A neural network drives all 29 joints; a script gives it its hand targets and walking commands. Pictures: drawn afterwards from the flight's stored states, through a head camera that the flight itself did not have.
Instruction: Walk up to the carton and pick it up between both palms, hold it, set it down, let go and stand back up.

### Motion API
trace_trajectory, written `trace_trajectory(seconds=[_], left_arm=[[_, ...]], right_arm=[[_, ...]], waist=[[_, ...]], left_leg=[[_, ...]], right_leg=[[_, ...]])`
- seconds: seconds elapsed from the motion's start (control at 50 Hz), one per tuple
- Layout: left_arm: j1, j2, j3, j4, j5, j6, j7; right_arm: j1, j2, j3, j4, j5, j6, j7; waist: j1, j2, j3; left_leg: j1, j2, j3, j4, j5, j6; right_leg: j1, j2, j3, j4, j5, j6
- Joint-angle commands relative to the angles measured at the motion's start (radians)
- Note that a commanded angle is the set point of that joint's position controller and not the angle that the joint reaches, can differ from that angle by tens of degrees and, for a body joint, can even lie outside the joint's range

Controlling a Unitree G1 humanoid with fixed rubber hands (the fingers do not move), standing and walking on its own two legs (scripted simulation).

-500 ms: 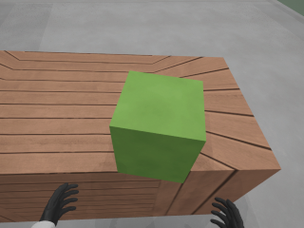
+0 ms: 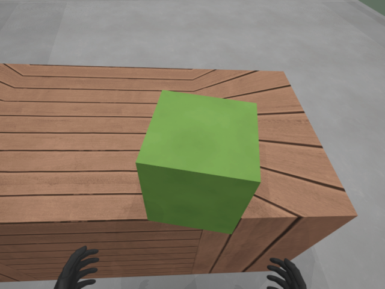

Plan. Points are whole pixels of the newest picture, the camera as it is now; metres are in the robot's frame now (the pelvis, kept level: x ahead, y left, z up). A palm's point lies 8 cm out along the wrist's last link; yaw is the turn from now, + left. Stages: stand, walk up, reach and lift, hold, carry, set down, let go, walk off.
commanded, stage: let go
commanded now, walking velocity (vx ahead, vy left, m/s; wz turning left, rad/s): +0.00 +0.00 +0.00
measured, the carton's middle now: (198, 165) +0.39 +0.00 +0.02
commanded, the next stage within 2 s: stand in 0.32 s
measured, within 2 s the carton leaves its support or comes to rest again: neither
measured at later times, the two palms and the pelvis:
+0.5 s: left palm out of the picture +0.13 +0.27 -0.10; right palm out of the picture +0.11 -0.25 -0.10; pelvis +0.01 +0.00 +0.00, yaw +0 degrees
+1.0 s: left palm out of the picture +0.07 +0.30 -0.11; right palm out of the picture +0.07 -0.28 -0.11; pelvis +0.00 +0.00 +0.00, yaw +0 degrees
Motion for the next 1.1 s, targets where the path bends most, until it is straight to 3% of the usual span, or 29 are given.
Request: trace_trajectory(seconds=[0.0, 0.04, 0.08, 0.1, 0.2, 0.3, 0.32, 0.34, 0.38, 0.4, 0.44, 0.46, 0.5, 0.6, 0.62, 0.68, 0.76, 0.8, 0.82, 0.86, 0.88, 0.9, 1.0, 1.08], left_arm=[[-0.103, 0.087, -0.042, -0.144, 0.109, -0.033, 0.019], [-0.096, 0.093, -0.031, -0.132, 0.113, -0.032, 0.022], [-0.106, 0.069, -0.040, -0.097, 0.120, -0.022, 0.025], [-0.096, 0.087, -0.031, -0.112, 0.113, -0.028, 0.022], [-0.103, 0.067, -0.051, -0.113, 0.122, -0.020, 0.042], [-0.109, 0.058, -0.051, -0.093, 0.127, -0.015, 0.047], [-0.043, 0.192, 0.048, 0.023, 0.195, -0.062, 0.047], [0.009, 0.209, 0.052, 0.039, 0.195, -0.072, 0.045], [0.021, 0.208, 0.055, 0.068, 0.199, -0.086, 0.038], [0.000, 0.214, 0.054, 0.081, 0.199, -0.091, 0.037], [-0.046, 0.218, 0.046, 0.099, 0.207, -0.102, 0.029], [-0.048, 0.222, 0.043, 0.122, 0.203, -0.110, 0.025], [-0.032, 0.234, 0.042, 0.161, 0.199, -0.116, 0.024], [-0.021, 0.242, 0.032, 0.235, 0.190, -0.122, 0.018], [-0.014, 0.257, 0.030, 0.252, 0.190, -0.121, 0.019], [-0.021, 0.256, 0.028, 0.282, 0.188, -0.120, 0.017], [-0.018, 0.289, 0.031, 0.329, 0.191, -0.125, 0.019], [-0.017, 0.292, 0.033, 0.342, 0.187, -0.121, 0.020], [-0.016, 0.285, 0.033, 0.354, 0.186, -0.120, 0.021], [-0.016, 0.288, 0.032, 0.364, 0.185, -0.121, 0.022], [-0.010, 0.270, 0.024, 0.378, 0.177, -0.120, 0.022], [-0.016, 0.271, 0.022, 0.384, 0.179, -0.119, 0.021], [-0.028, 0.293, 0.026, 0.417, 0.180, -0.120, 0.021], [-0.021, 0.290, 0.023, 0.433, 0.172, -0.122, 0.020]], right_arm=[[-0.120, -0.160, -0.101, -0.060, -0.120, -0.064, 0.022], [-0.127, -0.164, -0.101, -0.040, -0.126, -0.067, 0.027], [-0.148, -0.177, -0.108, 0.004, -0.130, -0.068, 0.034], [-0.136, -0.164, -0.101, -0.023, -0.128, -0.069, 0.030], [-0.173, -0.181, -0.121, 0.023, -0.131, -0.078, 0.051], [-0.187, -0.185, -0.128, 0.046, -0.137, -0.081, 0.060], [-0.045, -0.350, -0.158, 0.142, -0.260, 0.016, 0.008], [-0.082, -0.351, -0.162, 0.144, -0.252, 0.054, -0.002], [-0.137, -0.327, -0.153, 0.136, -0.249, 0.088, -0.012], [-0.118, -0.334, -0.148, 0.135, -0.238, 0.095, -0.013], [-0.142, -0.340, -0.138, 0.147, -0.227, 0.102, -0.012], [-0.162, -0.339, -0.127, 0.154, -0.229, 0.102, -0.008], [-0.136, -0.360, -0.127, 0.196, -0.224, 0.105, -0.004], [-0.143, -0.402, -0.119, 0.242, -0.221, 0.112, 0.000], [-0.155, -0.394, -0.114, 0.249, -0.218, 0.114, 0.003], [-0.120, -0.405, -0.106, 0.272, -0.216, 0.118, -0.001], [-0.136, -0.415, -0.100, 0.288, -0.214, 0.123, -0.001], [-0.139, -0.420, -0.102, 0.300, -0.213, 0.123, 0.001], [-0.135, -0.429, -0.102, 0.305, -0.214, 0.122, -0.002], [-0.119, -0.427, -0.097, 0.316, -0.208, 0.123, 0.000], [-0.133, -0.440, -0.103, 0.319, -0.208, 0.121, 0.001], [-0.113, -0.428, -0.099, 0.328, -0.205, 0.124, -0.001], [-0.133, -0.436, -0.098, 0.344, -0.214, 0.127, -0.001], [-0.129, -0.437, -0.095, 0.365, -0.207, 0.128, 0.000]], waist=[[0.029, 0.184, -0.141], [0.038, 0.168, -0.134], [0.021, 0.176, -0.129], [0.023, 0.151, -0.131], [0.028, 0.184, -0.139], [0.030, 0.149, -0.126], [0.042, 0.209, -0.264], [0.051, 0.146, -0.281], [0.070, 0.170, -0.227], [0.049, 0.135, -0.221], [0.035, 0.128, -0.189], [0.044, 0.146, -0.159], [0.045, 0.115, -0.166], [0.041, 0.175, -0.202], [0.041, 0.133, -0.196], [0.030, 0.152, -0.171], [0.029, 0.182, -0.170], [0.028, 0.159, -0.159], [0.035, 0.176, -0.156], [0.030, 0.135, -0.179], [0.034, 0.156, -0.164], [0.023, 0.142, -0.147], [0.024, 0.129, -0.139], [0.028, 0.149, -0.120]], left_leg=[[0.478, 0.006, 0.021, -0.022, 0.188, -0.039], [0.479, 0.005, 0.022, -0.017, 0.194, -0.034], [0.486, 0.006, 0.015, -0.017, 0.187, -0.038], [0.488, 0.002, 0.019, -0.016, 0.183, -0.030], [0.474, 0.015, 0.004, -0.021, 0.164, -0.041], [0.465, 0.008, 0.009, -0.016, 0.150, -0.030], [0.301, 0.105, -0.104, 0.111, 0.400, 0.036], [0.252, 0.106, -0.091, 0.119, 0.388, 0.044], [0.162, 0.089, -0.077, 0.113, 0.268, 0.043], [0.147, 0.086, -0.079, 0.107, 0.199, 0.042], [0.107, 0.088, -0.074, 0.081, 0.126, 0.041], [0.098, 0.085, -0.078, 0.074, 0.116, 0.040], [0.123, 0.093, -0.088, 0.071, 0.171, 0.044], [0.163, 0.105, -0.095, 0.074, 0.246, 0.053], [0.165, 0.103, -0.093, 0.072, 0.257, 0.052], [0.178, 0.105, -0.099, 0.070, 0.272, 0.056], [0.167, 0.107, -0.096, 0.057, 0.271, 0.055], [0.156, 0.106, -0.100, 0.046, 0.265, 0.055], [0.157, 0.107, -0.097, 0.047, 0.268, 0.058], [0.181, 0.114, -0.102, 0.046, 0.273, 0.060], [0.175, 0.116, -0.113, 0.042, 0.264, 0.064], [0.174, 0.111, -0.103, 0.042, 0.268, 0.062], [0.174, 0.107, -0.103, 0.017, 0.204, 0.061], [0.169, 0.115, -0.113, 0.006, 0.203, 0.066]], right_leg=[[-0.196, -0.027, -0.045, -0.102, 0.122, 0.011], [-0.201, -0.029, -0.040, -0.103, 0.137, 0.014], [-0.222, -0.028, -0.042, -0.106, 0.130, 0.010], [-0.220, -0.031, -0.038, -0.106, 0.134, 0.017], [-0.237, -0.023, -0.044, -0.105, 0.086, 0.003], [-0.258, -0.027, -0.041, -0.104, 0.111, 0.010], [-0.036, -0.115, 0.075, 0.052, 0.210, 0.022], [0.037, -0.116, 0.066, 0.049, 0.243, 0.029], [0.054, -0.137, 0.090, 0.036, 0.218, 0.019], [0.044, -0.140, 0.104, 0.031, 0.218, 0.008], [0.039, -0.148, 0.114, 0.014, 0.206, 0.003], [0.021, -0.152, 0.126, 0.008, 0.180, 0.001], [0.024, -0.151, 0.126, -0.001, 0.221, 0.002], [0.056, -0.157, 0.123, -0.003, 0.280, -0.003], [0.048, -0.157, 0.120, -0.009, 0.289, 0.000], [0.032, -0.155, 0.117, -0.008, 0.304, -0.001], [0.060, -0.160, 0.126, -0.019, 0.309, -0.002], [0.056, -0.156, 0.126, -0.024, 0.299, -0.002], [0.061, -0.158, 0.127, -0.025, 0.305, -0.006], [0.062, -0.154, 0.122, -0.021, 0.307, -0.004], [0.053, -0.158, 0.128, -0.027, 0.297, -0.006], [0.043, -0.157, 0.128, -0.037, 0.290, -0.005], [0.030, -0.149, 0.131, -0.051, 0.216, -0.003], [0.027, -0.157, 0.144, -0.051, 0.217, -0.011]])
